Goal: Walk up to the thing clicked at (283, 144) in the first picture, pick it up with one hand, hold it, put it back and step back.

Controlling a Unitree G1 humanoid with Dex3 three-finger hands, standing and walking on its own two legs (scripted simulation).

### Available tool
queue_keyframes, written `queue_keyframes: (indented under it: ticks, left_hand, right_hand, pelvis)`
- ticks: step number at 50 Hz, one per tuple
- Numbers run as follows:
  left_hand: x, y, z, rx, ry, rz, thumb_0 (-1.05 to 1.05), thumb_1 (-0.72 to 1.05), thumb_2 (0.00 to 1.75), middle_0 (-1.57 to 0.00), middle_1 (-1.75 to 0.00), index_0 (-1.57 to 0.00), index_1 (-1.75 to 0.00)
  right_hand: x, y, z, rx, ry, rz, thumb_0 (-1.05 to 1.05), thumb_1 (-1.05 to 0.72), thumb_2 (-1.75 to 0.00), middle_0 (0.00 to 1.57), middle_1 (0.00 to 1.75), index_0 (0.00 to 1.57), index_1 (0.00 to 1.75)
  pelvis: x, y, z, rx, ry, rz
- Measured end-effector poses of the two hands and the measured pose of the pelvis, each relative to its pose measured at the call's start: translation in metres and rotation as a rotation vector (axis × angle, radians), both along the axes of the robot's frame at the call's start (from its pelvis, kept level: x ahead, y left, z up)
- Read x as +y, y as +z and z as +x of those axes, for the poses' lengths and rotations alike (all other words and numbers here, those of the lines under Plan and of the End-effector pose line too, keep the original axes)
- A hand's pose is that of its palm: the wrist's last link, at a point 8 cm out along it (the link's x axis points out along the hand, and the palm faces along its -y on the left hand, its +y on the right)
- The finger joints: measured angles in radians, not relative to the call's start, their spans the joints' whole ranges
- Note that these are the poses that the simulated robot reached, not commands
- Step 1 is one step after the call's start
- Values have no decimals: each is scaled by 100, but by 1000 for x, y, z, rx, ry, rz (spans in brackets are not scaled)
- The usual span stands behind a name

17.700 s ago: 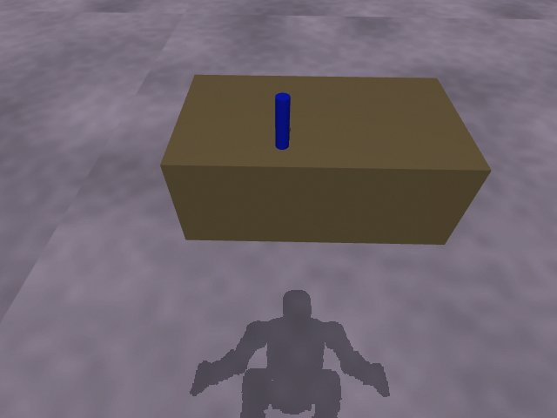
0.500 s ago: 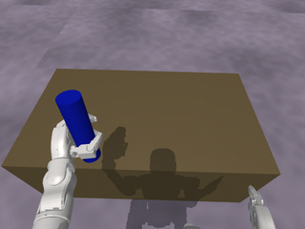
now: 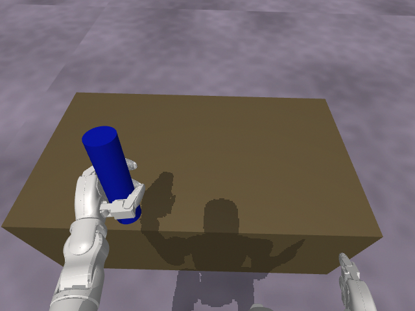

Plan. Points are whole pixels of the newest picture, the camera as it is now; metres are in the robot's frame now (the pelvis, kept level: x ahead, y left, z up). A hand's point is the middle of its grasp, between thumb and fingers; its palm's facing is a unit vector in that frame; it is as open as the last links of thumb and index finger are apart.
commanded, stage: hold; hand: left
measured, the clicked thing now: (116, 180) +0.33 +0.18 +0.08
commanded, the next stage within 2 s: crouch in 0.34 s
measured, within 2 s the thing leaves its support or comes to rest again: neither
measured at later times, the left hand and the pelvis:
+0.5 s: hand (127, 187) +0.33 +0.16 +0.06, palm faces +0.14 -0.99 +0.02, open 7.3 cm; pelvis +0.00 +0.00 +0.00, yaw +0 degrees
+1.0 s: hand (134, 177) +0.41 +0.18 -0.02, palm faces +0.15 -0.99 -0.01, open 7.3 cm; pelvis -0.03 -0.01 -0.04, yaw +1 degrees
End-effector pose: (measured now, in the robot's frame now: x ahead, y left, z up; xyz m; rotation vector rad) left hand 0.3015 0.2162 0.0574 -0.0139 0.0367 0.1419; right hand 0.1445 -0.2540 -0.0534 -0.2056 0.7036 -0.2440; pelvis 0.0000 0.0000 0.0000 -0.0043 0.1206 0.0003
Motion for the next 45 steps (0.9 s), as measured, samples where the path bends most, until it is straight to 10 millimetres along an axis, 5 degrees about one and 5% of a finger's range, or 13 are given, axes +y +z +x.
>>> queue_keyframes:
  ticks: [11, 30, 45]
  left_hand:
    - [8, 19, 2, -76, 25, 29, 0, -6, 117, -97, -111, -84, -111]
    - [-4, 7, 10, -46, 8, 15, 0, -6, 117, -97, -111, -84, -111]
    - [14, -70, 54, 46, 15, 10, 0, -6, 117, -97, -110, -85, -110]
  right_hand:
    - [-1, 4, 4, -17, -3, 3, -1, 53, -5, 5, 5, 5, 5]
    - [-2, 5, 5, -23, 7, 1, -1, 52, -5, 5, 5, 5, 5]
    - [-2, 5, -10, -40, 91, -75, -1, 53, -5, 6, 5, 5, 5]
  pelvis:
    - [-2, 0, 4, -5, 6, -1]
    - [-5, -1, 1, 1, 3, 5]
    - [-8, -26, -23, 119, 12, 0]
